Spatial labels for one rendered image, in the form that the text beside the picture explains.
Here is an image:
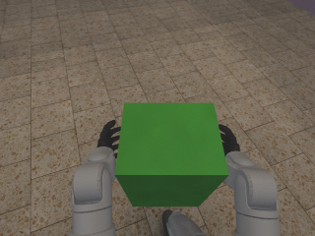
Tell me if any left robot forearm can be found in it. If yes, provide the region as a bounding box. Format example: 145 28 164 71
68 147 116 236

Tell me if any robot right foot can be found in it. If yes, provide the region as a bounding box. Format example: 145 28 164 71
162 209 173 236

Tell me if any carton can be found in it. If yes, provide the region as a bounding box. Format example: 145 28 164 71
114 102 229 207

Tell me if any robot left hand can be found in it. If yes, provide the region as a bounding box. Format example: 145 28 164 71
97 120 121 158

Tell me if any robot right hand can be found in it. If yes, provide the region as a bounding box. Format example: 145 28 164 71
219 124 240 156

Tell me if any robot right shin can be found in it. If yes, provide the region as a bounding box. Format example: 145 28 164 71
168 210 182 220

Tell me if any right robot forearm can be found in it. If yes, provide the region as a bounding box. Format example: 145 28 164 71
224 150 281 236

